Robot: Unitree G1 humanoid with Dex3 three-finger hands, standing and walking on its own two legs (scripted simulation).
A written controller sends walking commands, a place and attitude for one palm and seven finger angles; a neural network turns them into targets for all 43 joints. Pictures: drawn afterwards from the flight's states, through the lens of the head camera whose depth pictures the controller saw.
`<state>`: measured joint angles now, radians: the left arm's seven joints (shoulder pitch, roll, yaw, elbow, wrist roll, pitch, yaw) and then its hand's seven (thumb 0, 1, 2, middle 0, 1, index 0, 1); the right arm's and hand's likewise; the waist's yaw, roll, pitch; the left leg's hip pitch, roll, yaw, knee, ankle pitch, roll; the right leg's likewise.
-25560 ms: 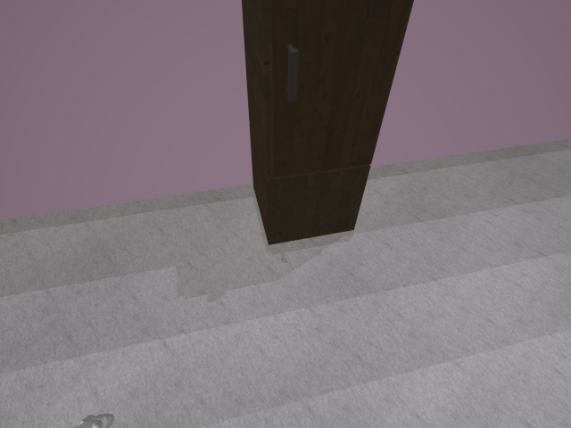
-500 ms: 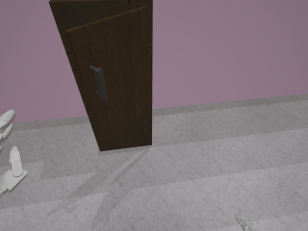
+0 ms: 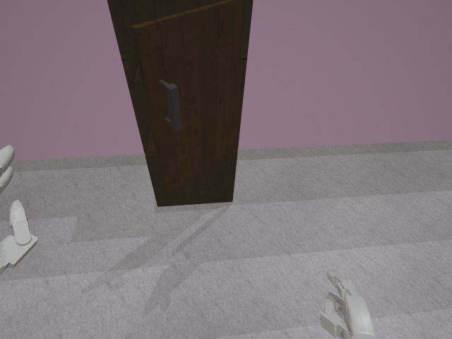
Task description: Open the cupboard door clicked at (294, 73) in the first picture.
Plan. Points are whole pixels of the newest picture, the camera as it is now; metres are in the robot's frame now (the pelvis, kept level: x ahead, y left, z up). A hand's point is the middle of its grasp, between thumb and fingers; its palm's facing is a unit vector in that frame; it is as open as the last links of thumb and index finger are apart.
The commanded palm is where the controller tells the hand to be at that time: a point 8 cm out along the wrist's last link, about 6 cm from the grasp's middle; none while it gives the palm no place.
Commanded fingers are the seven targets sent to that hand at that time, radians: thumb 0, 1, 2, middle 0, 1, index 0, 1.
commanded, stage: stop stepping back and stand still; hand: left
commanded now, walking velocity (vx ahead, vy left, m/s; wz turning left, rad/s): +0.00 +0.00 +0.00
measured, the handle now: (169, 105) +0.66 +0.20 +0.04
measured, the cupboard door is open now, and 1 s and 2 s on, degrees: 40 40 40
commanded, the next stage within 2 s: let the arm hang, fingers relaxed in 0.44 s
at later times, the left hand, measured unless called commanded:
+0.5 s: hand (10, 258) +0.17 +0.28 +0.16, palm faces +0.42 -0.78 -0.47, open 7.4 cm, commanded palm +0.11 +0.32 +0.18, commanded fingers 0.00 0.90 0.90 -0.20 -0.30 -0.20 -0.30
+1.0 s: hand out of the picture -0.01 +0.19 -0.18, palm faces +0.05 -0.98 -0.20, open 7.1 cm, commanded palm none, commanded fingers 0.00 0.90 0.90 -0.20 -0.30 -0.20 -0.30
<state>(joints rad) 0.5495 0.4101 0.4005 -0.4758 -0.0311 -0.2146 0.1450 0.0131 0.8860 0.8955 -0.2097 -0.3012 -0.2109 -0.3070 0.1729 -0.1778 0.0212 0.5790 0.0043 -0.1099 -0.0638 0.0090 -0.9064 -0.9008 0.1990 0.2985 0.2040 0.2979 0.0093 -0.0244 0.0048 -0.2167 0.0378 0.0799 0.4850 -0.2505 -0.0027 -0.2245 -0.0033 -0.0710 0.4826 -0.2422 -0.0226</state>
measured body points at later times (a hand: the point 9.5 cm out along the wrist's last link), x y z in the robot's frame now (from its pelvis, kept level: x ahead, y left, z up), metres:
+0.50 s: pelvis -0.02 +0.01 +0.00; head -0.02 +0.02 +0.45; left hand +0.14 +0.32 +0.18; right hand +0.12 -0.22 -0.09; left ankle +0.01 +0.12 -0.74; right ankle +0.01 -0.10 -0.74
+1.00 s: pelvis -0.02 -0.01 +0.00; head +0.00 +0.01 +0.45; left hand -0.02 +0.24 -0.16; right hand +0.00 -0.26 -0.15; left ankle +0.01 +0.12 -0.74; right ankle +0.01 -0.10 -0.74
